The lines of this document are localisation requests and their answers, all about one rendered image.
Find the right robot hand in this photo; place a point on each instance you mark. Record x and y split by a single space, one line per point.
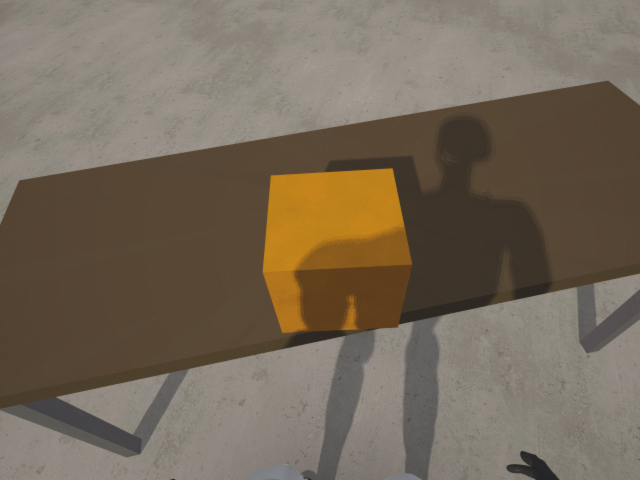
538 469

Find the table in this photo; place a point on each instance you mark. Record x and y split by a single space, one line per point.
133 270

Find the carton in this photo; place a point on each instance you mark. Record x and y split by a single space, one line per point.
336 252

